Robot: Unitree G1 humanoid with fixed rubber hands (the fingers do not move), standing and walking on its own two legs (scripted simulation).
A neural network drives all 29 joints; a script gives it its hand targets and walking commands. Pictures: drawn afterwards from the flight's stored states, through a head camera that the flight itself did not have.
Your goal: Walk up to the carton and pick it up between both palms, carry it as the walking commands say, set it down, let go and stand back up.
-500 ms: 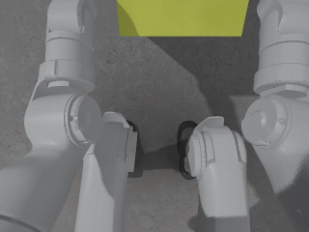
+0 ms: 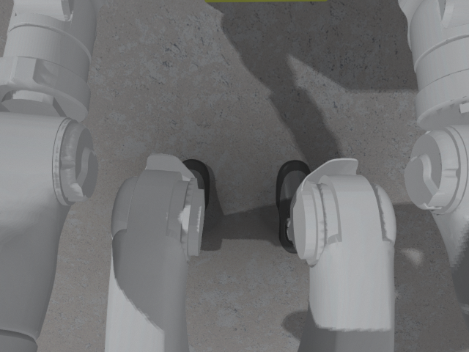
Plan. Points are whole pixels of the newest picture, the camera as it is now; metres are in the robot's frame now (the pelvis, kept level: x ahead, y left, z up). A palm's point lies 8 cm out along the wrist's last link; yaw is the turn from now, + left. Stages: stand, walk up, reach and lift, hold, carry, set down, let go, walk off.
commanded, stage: set down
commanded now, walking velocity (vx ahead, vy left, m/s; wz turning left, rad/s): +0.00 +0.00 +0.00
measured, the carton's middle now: out of the picture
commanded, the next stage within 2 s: let go in 1.44 s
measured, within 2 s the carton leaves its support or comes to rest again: neither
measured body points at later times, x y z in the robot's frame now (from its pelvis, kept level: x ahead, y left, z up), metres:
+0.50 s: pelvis +0.00 +0.00 +0.05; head +0.37 -0.01 +0.29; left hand +0.60 +0.19 -0.07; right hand +0.59 -0.20 -0.07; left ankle +0.12 +0.11 -0.33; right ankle +0.12 -0.11 -0.33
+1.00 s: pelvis +0.00 +0.00 +0.18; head +0.37 -0.01 +0.42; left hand +0.60 +0.19 +0.07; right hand +0.59 -0.22 +0.06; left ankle +0.12 +0.11 -0.33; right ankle +0.12 -0.11 -0.33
